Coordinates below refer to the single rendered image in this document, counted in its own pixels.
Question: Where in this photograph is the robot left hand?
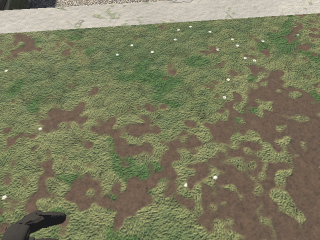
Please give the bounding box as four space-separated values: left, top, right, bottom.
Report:
1 210 66 240

